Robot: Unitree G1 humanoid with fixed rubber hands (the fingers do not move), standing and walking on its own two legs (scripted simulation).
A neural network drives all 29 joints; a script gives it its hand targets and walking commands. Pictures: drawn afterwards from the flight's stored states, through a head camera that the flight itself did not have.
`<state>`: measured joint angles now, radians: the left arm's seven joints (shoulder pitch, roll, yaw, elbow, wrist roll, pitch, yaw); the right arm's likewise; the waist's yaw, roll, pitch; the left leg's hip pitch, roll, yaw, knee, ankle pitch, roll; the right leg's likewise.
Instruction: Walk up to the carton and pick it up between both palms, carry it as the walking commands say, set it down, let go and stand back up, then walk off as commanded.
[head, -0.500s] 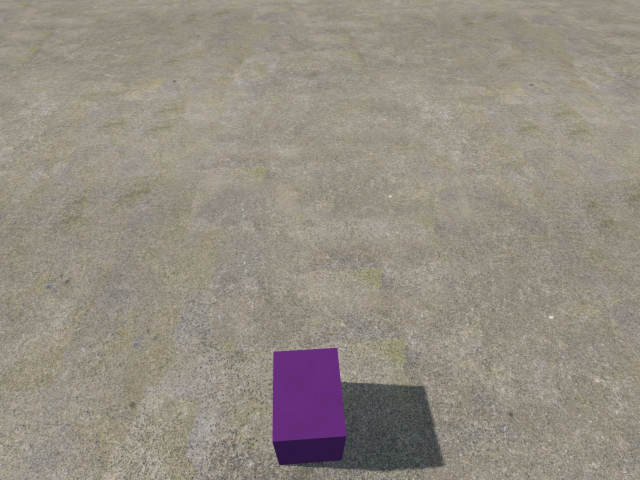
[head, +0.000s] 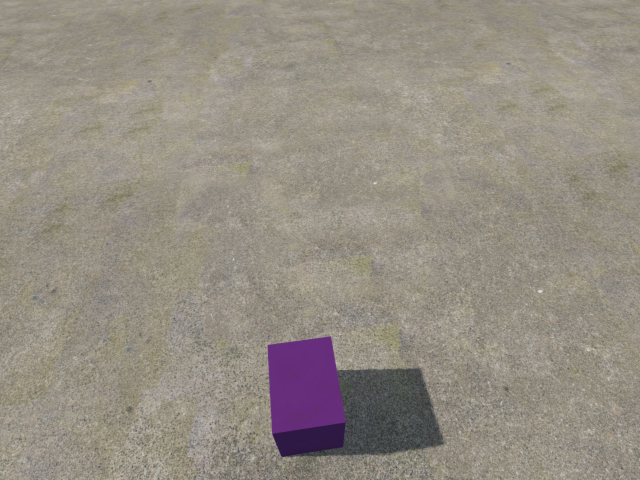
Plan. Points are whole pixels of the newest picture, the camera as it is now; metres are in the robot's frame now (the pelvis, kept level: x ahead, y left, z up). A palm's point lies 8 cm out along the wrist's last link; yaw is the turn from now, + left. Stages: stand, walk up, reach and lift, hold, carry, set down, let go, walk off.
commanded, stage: walk up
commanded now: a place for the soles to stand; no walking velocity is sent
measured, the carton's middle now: (306, 397) +0.45 +0.07 -0.64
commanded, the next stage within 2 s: reach and lift in 2.00 s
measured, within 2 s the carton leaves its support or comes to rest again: neither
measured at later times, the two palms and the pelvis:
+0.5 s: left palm out of the picture +0.09 +0.28 -0.11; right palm out of the picture +0.05 -0.25 -0.12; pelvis +0.00 +0.02 +0.00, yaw -2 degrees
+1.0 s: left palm out of the picture +0.04 +0.26 -0.11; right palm out of the picture +0.04 -0.26 -0.12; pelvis -0.01 +0.00 +0.01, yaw +1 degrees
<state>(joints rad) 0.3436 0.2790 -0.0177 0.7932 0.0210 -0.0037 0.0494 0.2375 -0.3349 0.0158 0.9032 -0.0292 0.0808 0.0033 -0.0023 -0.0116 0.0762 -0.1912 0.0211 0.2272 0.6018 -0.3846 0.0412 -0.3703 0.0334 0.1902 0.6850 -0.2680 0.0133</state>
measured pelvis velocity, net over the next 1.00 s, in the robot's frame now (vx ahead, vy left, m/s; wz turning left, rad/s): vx -0.01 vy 0.00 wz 0.01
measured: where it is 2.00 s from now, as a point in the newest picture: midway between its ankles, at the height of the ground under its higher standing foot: outside the picture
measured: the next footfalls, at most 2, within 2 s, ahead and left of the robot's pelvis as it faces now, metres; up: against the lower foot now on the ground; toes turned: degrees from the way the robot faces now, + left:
none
